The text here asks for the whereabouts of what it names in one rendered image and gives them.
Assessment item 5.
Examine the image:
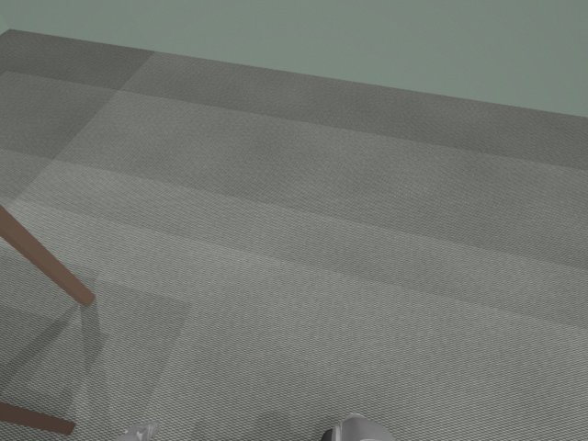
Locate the right robot shin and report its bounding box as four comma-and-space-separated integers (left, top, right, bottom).
344, 413, 365, 421

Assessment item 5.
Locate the right robot thigh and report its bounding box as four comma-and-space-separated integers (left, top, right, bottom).
332, 417, 396, 441

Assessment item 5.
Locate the left robot hand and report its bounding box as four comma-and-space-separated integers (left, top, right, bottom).
114, 421, 160, 441

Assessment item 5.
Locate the chair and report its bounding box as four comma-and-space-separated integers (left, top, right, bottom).
0, 402, 76, 435

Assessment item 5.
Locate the table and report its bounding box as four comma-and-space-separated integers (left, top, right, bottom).
0, 205, 96, 307

